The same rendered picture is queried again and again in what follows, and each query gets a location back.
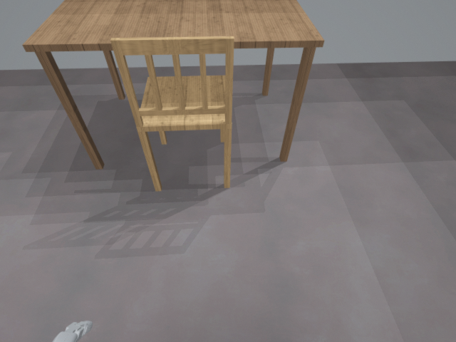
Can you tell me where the robot left hand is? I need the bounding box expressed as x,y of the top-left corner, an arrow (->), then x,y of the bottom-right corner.
53,321 -> 93,342

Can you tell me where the chair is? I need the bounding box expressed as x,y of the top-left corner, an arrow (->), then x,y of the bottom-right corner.
110,36 -> 234,191

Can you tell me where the table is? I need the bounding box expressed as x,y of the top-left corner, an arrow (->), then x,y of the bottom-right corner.
22,0 -> 324,170

